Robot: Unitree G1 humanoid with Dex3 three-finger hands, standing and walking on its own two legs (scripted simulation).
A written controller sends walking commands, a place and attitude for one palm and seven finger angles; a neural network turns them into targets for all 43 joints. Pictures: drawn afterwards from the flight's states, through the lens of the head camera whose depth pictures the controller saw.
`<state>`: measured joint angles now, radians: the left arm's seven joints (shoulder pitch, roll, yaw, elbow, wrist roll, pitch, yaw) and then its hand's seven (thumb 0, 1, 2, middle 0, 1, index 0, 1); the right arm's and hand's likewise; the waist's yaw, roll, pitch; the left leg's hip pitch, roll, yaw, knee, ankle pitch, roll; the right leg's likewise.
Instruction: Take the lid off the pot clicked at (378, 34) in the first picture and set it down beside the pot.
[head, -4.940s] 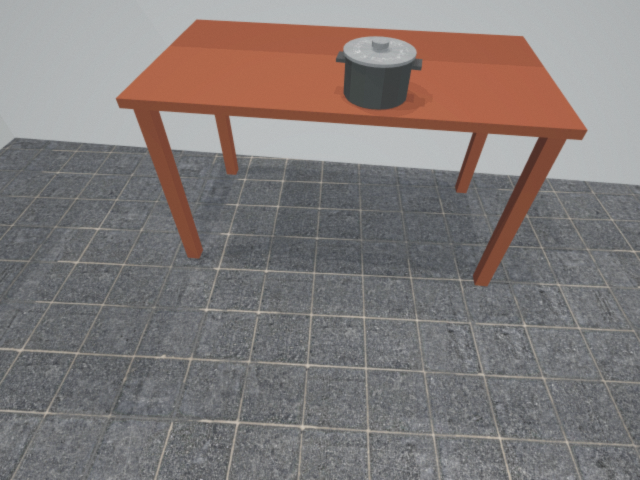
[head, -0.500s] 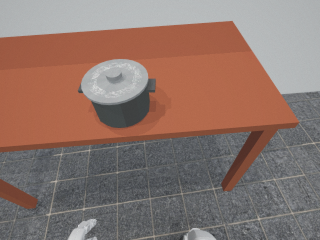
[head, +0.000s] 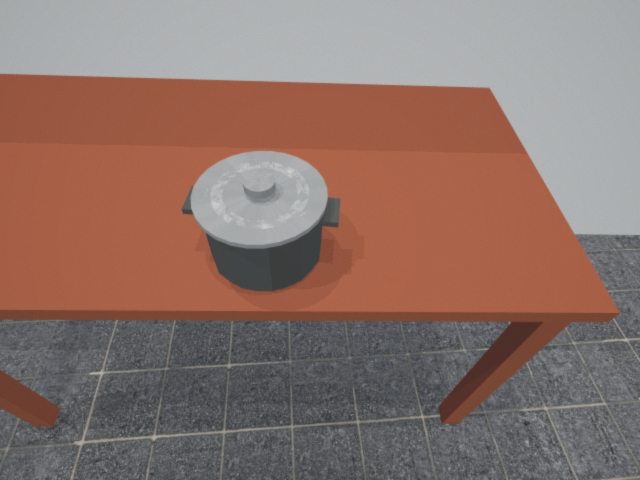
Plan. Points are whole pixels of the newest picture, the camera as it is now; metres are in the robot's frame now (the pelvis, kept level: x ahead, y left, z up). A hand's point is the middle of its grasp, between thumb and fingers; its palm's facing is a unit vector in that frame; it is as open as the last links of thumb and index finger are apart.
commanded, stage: come to a stop and stand still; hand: left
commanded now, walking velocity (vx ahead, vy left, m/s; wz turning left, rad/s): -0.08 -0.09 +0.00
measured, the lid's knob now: (259, 184) +0.47 +0.14 +0.10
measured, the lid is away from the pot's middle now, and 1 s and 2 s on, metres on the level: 0.00 0.00 0.00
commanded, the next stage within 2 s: none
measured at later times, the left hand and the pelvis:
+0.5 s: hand out of the picture -0.04 +0.15 -0.18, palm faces +0.04 -0.98 -0.18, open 7.3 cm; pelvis -0.07 -0.03 -0.01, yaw +0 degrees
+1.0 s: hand out of the picture -0.14 +0.18 -0.18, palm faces +0.07 -0.98 -0.17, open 7.4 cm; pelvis -0.12 +0.01 +0.00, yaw +1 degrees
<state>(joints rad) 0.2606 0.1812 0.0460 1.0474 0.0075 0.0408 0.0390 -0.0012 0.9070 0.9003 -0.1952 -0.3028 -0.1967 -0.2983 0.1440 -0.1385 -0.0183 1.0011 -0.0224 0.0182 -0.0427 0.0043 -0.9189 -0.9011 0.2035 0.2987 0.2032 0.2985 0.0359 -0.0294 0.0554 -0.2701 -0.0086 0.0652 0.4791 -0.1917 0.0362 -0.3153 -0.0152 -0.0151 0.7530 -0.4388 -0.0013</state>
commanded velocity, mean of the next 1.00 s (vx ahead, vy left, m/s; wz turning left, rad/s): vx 0.00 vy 0.00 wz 0.00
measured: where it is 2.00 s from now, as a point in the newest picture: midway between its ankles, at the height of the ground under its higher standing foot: outside the picture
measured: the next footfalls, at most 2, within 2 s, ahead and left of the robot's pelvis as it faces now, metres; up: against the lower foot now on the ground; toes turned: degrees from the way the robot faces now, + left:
right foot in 0.14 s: -0.02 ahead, -0.13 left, +0.00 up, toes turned -1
left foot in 0.40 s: +0.02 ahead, +0.08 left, +0.00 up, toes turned +1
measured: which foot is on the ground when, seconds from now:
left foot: down 0.00-0.18, up 0.20-0.38, down 0.40-1.00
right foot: up 0.00-0.12, down 0.14-1.00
